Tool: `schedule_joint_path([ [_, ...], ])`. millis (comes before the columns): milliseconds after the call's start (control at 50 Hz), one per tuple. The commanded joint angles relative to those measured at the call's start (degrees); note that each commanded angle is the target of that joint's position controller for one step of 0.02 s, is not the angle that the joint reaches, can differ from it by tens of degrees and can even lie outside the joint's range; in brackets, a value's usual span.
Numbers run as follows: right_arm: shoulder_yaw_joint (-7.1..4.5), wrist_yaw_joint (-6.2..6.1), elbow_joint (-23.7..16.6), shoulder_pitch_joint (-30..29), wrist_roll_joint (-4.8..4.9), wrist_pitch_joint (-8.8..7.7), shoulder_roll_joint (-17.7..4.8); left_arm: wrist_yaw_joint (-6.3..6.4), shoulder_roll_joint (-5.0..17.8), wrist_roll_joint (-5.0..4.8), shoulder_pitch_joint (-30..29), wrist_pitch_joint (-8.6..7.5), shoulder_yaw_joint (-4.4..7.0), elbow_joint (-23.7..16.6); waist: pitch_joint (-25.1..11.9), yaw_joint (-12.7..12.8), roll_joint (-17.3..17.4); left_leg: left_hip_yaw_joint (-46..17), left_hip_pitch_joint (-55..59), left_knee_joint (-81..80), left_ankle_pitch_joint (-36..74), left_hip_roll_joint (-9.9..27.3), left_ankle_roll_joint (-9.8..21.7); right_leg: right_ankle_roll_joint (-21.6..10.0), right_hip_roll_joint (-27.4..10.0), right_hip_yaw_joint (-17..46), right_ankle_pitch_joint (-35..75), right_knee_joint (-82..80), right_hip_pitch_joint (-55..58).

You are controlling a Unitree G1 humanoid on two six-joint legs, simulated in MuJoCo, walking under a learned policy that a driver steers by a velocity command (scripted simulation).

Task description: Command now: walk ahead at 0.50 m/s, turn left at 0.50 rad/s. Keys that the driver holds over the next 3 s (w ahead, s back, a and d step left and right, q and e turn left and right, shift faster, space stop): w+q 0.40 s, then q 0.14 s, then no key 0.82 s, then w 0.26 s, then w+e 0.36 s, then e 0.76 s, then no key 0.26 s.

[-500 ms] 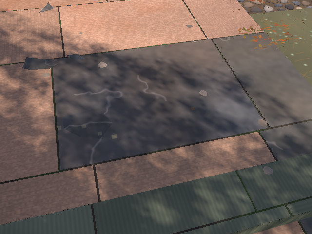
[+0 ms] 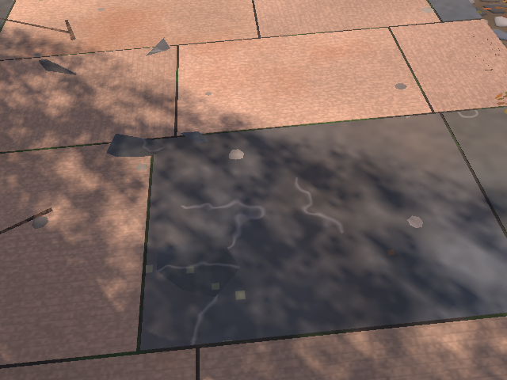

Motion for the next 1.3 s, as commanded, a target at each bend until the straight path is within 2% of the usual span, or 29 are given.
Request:
schedule_joint_path([
  [20, 1.96, -0.72, -8.55, -5.82, 0.47, 0.96, 5.05, -0.48, 2.35, 0.08, 8.26, -1.59, 0.29, 2.51, 3.26, -0.01, -6.68, -2.34, -24.60, 18.73, -1.47, 1.07, 0.79, -5.51, -17.40, 14.74, -6.00, -15.67, 4.62],
  [80, 3.38, -1.78, -14.92, -13.34, 0.10, 1.36, 6.00, -1.08, 2.05, 0.22, 8.29, -2.38, -0.41, 4.53, 5.56, -2.59, -6.00, -3.27, -32.30, 20.47, -0.92, 0.58, 1.72, -3.05, -16.85, 9.77, -7.99, -18.20, 0.00],
  [160, 4.20, 0.22, -20.33, -18.81, -0.96, 1.66, 4.03, 1.11, 4.36, -0.84, 9.25, -1.83, -0.42, 5.29, 3.40, -3.27, -5.10, 4.66, -21.46, -5.56, 1.67, 2.55, 0.63, -4.14, -12.36, -0.35, 10.49, -23.94, -0.19],
  [260, 3.71, 0.84, -16.84, -10.88, -0.04, 1.82, 3.48, 2.47, 11.50, -1.65, 10.79, 0.03, 1.66, 2.34, -9.29, -4.24, -10.16, 14.78, 1.19, -30.68, -4.77, -5.01, 5.26, -4.50, -16.36, -6.99, 82.85, -4.94, 19.98],
  [280, 5.94, 4.30, -18.38, -3.92, 0.78, 2.91, 6.76, -3.91, 17.98, 10.45, 16.13, -0.85, 1.69, 6.34, -7.98, -10.19, -19.49, 2.76, 13.27, -42.60, 6.75, -4.24, 5.95, -10.37, -25.10, -1.58, 96.86, -2.17, 10.48],
  [300, 1.02, 3.91, -10.49, 11.12, 1.93, 1.84, -3.63, -5.76, 20.71, 9.95, 6.32, -1.16, 4.69, 2.70, -14.05, -14.08, -11.56, -0.43, 29.97, -51.44, 13.69, -9.01, 6.74, -7.51, -19.92, -3.39, 81.36, 14.52, 6.14],
  [320, -0.50, 2.06, -2.91, 20.77, 1.35, 0.51, -11.34, -8.79, 9.45, 10.66, 14.66, -1.43, 1.59, 0.95, -30.06, -6.87, 1.96, -24.39, 58.98, -50.99, 31.48, 2.20, 18.20, -3.06, -12.05, -1.70, 20.49, 37.01, -17.48],
  [340, -1.47, 2.56, -3.71, 26.48, -0.71, -0.41, -16.54, -9.64, 10.41, 3.18, 13.30, -1.60, 2.05, -0.39, -29.42, -10.68, 0.88, -54.35, 59.05, -67.88, 20.06, 12.34, 20.78, -1.44, -0.71, 15.05, 0.76, 57.20, -31.23],
  [360, -3.11, 1.66, 1.00, 26.74, -2.05, -1.94, -16.00, -8.16, 7.69, 0.89, 6.01, -1.77, 1.06, -3.20, -12.81, -11.97, -1.75, -49.95, 49.84, -70.32, 4.44, 12.05, 15.42, -1.59, 1.73, 22.09, 5.26, 73.09, -45.44],
  [400, 1.57, 3.36, 3.95, 11.51, -1.28, -5.10, -1.48, -3.48, 4.62, 3.82, 0.94, -1.24, -0.55, -8.00, -6.60, -2.89, -3.39, -37.59, 34.27, -70.44, -0.91, 7.93, 14.17, -2.79, 1.20, 22.39, 7.25, 80.93, -48.85],
  [440, 4.65, 4.59, 4.99, 0.81, -2.43, -6.81, 5.23, -1.31, 2.15, 3.19, 0.28, 0.59, -2.17, -10.31, -6.31, 5.61, -5.54, -27.56, 18.22, -71.02, 14.38, 5.38, 11.04, -3.89, -1.11, 20.91, 9.50, 80.15, -44.63],
  [480, 4.48, 4.57, 3.53, -3.42, -1.22, -8.23, 2.54, -0.87, 4.80, 1.32, -2.56, 0.53, -1.61, -13.37, -7.24, 7.50, -2.91, -17.91, 12.97, -73.11, 28.35, 3.00, 9.09, -1.51, -3.15, 16.17, 2.62, 70.16, -40.09],
  [560, 2.49, 1.98, 2.78, 7.86, -3.12, -10.65, -5.77, -0.26, 6.63, -0.52, -8.31, -2.60, -0.74, -14.50, -7.95, 3.02, -0.16, -12.82, 14.79, -71.95, 45.76, -0.63, 3.47, 6.84, -3.14, 9.51, 3.78, 49.85, -32.19],
  [640, 0.26, 2.14, 0.69, 12.77, 1.46, -10.14, -7.44, -3.23, 3.56, 0.44, -18.40, -0.39, -0.97, -16.36, -3.76, -0.70, 0.50, -13.96, 19.55, -71.74, 47.36, 0.69, 1.70, 8.10, -2.94, 8.58, 14.59, 23.83, -26.72],
  [740, -1.85, 2.80, 0.00, 14.32, 1.90, -8.82, -9.05, -2.82, 7.21, -0.58, -23.94, -1.18, 0.75, -15.44, -3.58, -1.75, 0.58, -19.79, 31.80, -65.83, 52.34, 6.11, -0.48, 5.30, -1.75, 8.66, 16.90, 7.35, -25.36],
  [780, -1.89, 3.31, -1.71, 9.79, 2.08, -8.65, -9.27, -1.33, 8.36, -2.05, -15.29, -2.68, 1.39, -11.29, -7.19, 1.96, -0.77, -18.42, 27.84, -59.79, 61.36, 3.12, -3.96, 2.00, -0.75, 7.27, 24.44, 1.14, -9.30],
  [800, -1.25, 4.28, -4.06, 6.30, 2.54, -8.49, -8.46, -0.08, 9.31, -3.05, -5.52, -3.62, 1.60, -8.55, -15.50, 5.25, -3.63, -17.15, 21.40, -53.46, 62.63, -0.90, -6.92, -3.27, -3.34, 8.60, 39.37, 1.69, 9.33],
  [820, 0.63, 3.72, -4.93, 13.88, 0.35, -8.52, -2.24, 0.15, 13.22, -3.79, -1.69, -3.96, 2.25, -8.50, -30.27, 1.24, -17.34, -15.21, 8.55, -38.61, 25.56, -6.38, -12.46, -19.82, -18.93, 25.78, 65.56, 5.27, 33.42],
  [840, -0.04, 2.73, -3.48, 16.48, -0.08, -7.38, -3.50, -0.48, 8.80, -0.74, -0.59, -2.71, 1.81, -9.48, -34.53, 3.02, -15.89, -10.34, -1.42, -26.74, -20.14, -8.85, -16.11, -25.72, -28.38, 39.90, 60.35, -0.92, 38.43],
  [860, -1.17, 2.07, -5.43, 10.17, -0.07, -5.09, -6.76, -0.09, 11.78, 0.51, -2.36, -2.24, 3.50, -9.21, -23.45, 3.41, -6.69, -9.42, -2.00, -20.09, -20.30, -5.56, -13.05, -19.45, -25.23, 38.31, 37.75, -5.37, 24.74],
  [880, -1.05, 1.50, -4.74, 9.08, -1.03, -3.91, -6.33, -0.80, 8.20, -1.54, -11.00, -2.46, 2.24, -9.90, -12.43, -1.35, -5.02, -8.95, -0.03, -21.39, -15.31, -1.04, -12.86, -12.05, -19.47, 30.05, 22.35, -8.99, 7.92],
  [900, -0.46, 1.71, -1.67, 14.95, -2.24, -3.59, -4.22, -2.26, 0.95, -4.31, -20.51, -2.63, -0.76, -12.57, -10.96, -7.04, -5.77, -9.62, 9.36, -30.47, -14.58, 2.47, -13.61, -8.35, -15.49, 24.84, 16.73, -10.67, -3.23],
  [920, 0.14, 2.71, -0.43, 15.63, -3.23, -3.86, -2.14, -3.13, -1.08, -5.25, -23.51, -2.71, -1.46, -13.41, -8.25, -8.41, -7.73, -7.03, 16.67, -34.10, -13.39, 3.30, -14.31, -6.82, -11.59, 19.08, 19.08, -10.63, -12.34],
  [960, 0.33, 4.91, 0.16, 14.55, -1.33, -3.93, -2.04, -3.92, 6.20, -3.55, -26.00, -2.74, 1.13, -13.61, -8.95, -9.02, -4.52, -1.32, 25.02, -41.53, -5.84, 2.60, -16.17, -4.80, -6.47, 12.30, 17.58, -8.37, -19.19],
  [980, 1.02, 0.74, -3.17, 6.58, 3.90, -2.07, -0.32, -1.78, 9.84, -1.09, -16.13, 0.14, 2.48, -10.67, -7.67, -2.36, -7.59, -0.61, 20.51, -53.39, 3.06, 2.04, -9.93, -8.50, -8.83, 13.44, 15.14, -10.67, -10.88],
  [1040, 0.42, -2.91, -3.38, 6.04, 1.12, 0.27, -4.89, -0.20, 5.05, -0.93, -11.74, 3.01, 0.46, -9.15, -8.94, -2.05, -7.25, -2.77, 27.26, -63.95, 10.74, 2.35, -5.29, -6.07, -9.84, 17.10, -8.90, -9.92, -10.82],
  [1080, -1.21, -4.03, -5.14, 3.27, 0.55, 1.48, -10.66, -0.45, 6.28, -1.31, -10.65, 2.66, 0.84, -8.84, -3.76, 0.98, -4.00, -6.34, 22.06, -65.76, 0.02, 5.21, -1.98, -0.82, -5.60, 14.32, -17.66, -9.94, -12.27],
  [1180, -0.26, -3.63, -2.47, 3.30, 0.67, -0.30, -3.01, 0.65, 4.77, -1.39, -10.99, 3.08, 1.04, -6.34, -1.79, 0.07, -0.95, -4.08, 16.90, -67.43, -1.13, 2.72, -4.54, -0.21, -3.59, 11.02, -8.10, -4.32, -5.32],
  [1300, -0.72, -3.65, -0.42, 5.07, 1.17, -1.13, -3.11, 0.68, 3.71, -1.64, -10.60, 3.20, 1.08, -3.82, -2.18, 0.24, -1.74, -3.90, 18.37, -66.67, 4.75, 2.58, -4.53, -0.80, -3.04, 10.07, -0.34, -1.43, -2.31],
])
